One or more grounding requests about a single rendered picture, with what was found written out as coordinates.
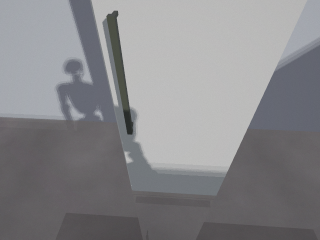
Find handle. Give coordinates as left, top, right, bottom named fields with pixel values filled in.
left=106, top=10, right=134, bottom=135

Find fridge door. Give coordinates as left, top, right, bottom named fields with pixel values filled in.
left=91, top=0, right=307, bottom=196

